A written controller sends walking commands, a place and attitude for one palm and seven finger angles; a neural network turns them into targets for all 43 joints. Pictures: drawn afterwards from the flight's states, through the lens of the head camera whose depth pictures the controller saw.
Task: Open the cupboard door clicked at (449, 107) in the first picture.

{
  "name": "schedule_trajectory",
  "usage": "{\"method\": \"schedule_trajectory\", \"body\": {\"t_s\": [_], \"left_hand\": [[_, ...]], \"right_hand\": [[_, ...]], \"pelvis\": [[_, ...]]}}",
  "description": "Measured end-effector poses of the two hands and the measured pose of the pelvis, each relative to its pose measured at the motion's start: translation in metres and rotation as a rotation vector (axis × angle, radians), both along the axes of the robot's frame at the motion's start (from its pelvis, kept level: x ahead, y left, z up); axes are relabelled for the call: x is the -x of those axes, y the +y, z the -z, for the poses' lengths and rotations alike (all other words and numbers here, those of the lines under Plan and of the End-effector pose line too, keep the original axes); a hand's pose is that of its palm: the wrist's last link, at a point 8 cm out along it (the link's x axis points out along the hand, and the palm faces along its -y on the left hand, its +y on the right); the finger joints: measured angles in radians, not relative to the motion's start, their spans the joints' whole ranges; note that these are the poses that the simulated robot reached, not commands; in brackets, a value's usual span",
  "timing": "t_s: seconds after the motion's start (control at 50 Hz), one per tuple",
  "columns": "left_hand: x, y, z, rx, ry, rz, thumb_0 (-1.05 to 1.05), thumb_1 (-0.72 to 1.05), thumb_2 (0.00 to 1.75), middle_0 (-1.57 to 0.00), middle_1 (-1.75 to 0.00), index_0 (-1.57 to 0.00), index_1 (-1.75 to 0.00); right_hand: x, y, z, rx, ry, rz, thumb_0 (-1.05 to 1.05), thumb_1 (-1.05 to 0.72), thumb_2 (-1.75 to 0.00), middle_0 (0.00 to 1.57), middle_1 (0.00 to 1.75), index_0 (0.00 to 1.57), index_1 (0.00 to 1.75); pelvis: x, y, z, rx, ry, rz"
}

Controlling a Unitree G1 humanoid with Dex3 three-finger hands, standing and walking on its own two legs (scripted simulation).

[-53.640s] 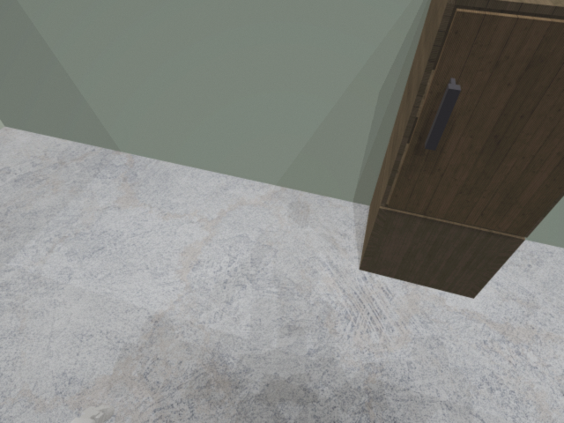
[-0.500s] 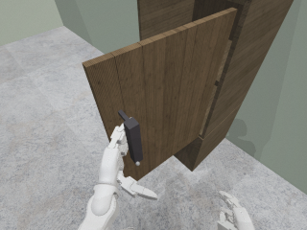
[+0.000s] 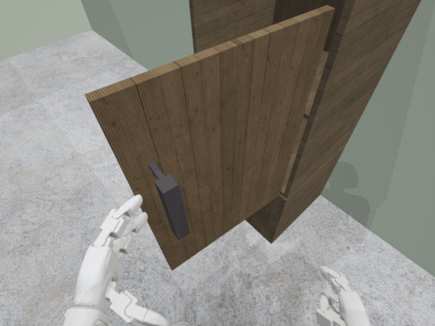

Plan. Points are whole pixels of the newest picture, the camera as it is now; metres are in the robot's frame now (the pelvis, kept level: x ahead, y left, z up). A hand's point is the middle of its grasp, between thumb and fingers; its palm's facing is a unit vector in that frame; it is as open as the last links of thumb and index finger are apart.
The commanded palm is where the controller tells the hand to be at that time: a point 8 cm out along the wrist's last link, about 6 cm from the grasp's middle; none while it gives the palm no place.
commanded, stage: slide the hand sideways off the handle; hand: left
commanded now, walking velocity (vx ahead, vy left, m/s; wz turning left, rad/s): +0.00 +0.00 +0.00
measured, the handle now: (168, 202) +0.31 +0.11 +0.07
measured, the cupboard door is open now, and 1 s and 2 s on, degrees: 84 84 84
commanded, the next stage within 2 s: draw the hand back to the body in 0.20 s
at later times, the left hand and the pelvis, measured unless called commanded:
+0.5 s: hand (105, 275) +0.18 +0.17 +0.10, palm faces -0.01 -1.00 -0.04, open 16.3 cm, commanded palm +0.15 +0.23 +0.10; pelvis -0.01 +0.02 +0.00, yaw +0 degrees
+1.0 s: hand (42, 269) +0.17 +0.24 +0.14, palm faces +0.23 -0.93 -0.30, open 14.9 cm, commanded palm +0.13 +0.28 +0.16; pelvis -0.01 +0.03 +0.03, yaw +0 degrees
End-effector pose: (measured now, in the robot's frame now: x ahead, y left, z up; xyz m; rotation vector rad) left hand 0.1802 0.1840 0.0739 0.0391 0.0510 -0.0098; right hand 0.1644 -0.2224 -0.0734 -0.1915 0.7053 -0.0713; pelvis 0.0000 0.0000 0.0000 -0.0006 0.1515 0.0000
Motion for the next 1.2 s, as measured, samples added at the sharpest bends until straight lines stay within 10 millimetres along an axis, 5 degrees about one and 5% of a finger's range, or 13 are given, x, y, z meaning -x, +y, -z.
{"method": "schedule_trajectory", "body": {"t_s": [0.18,0.36,0.6,0.8,1.2], "left_hand": [[0.017,0.033,0.001,-0.012,-0.005,-0.048,-0.02,-0.5,0.3,-0.16,-0.3,-0.17,-0.31],[0.016,0.032,0.002,0.035,-0.027,0.028,-0.02,-0.5,0.3,-0.15,-0.3,-0.15,-0.3],[0.028,0.051,-0.035,-0.013,-0.072,-0.016,-0.02,-0.5,0.3,-0.15,-0.3,-0.15,-0.3],[0.036,0.072,-0.055,-0.039,-0.09,-0.032,-0.02,-0.48,0.3,-0.15,-0.3,-0.15,-0.3],[0.032,0.118,-0.109,-0.363,-0.07,-0.347,-0.01,0.08,0.54,-0.18,-0.3,-0.18,-0.3]], "right_hand": [[-0.001,-0.009,0.004,0.03,-0.005,0.012,0.01,-0.9,-0.9,0.2,0.3,0.2,0.3],[0.0,0.004,0.001,0.032,-0.054,0.018,0.01,-0.9,-0.9,0.2,0.3,0.2,0.3],[0.001,0.038,-0.015,-0.032,-0.114,0.011,0.01,-0.9,-0.9,0.2,0.3,0.2,0.3],[0.0,0.043,-0.029,-0.006,-0.153,-0.025,0.01,-0.9,-0.9,0.2,0.3,0.2,0.3],[-0.006,0.044,-0.044,0.034,-0.068,-0.017,0.01,-0.9,-0.9,0.2,0.3,0.2,0.3]], "pelvis": [[0.001,0.0,0.005,0.009,0.015,-0.014],[0.008,0.012,0.008,0.022,0.017,-0.015],[0.009,0.027,-0.001,0.029,-0.036,-0.004],[0.013,0.031,-0.008,0.038,-0.078,-0.015],[-0.003,0.036,-0.043,0.018,-0.189,0.009]]}}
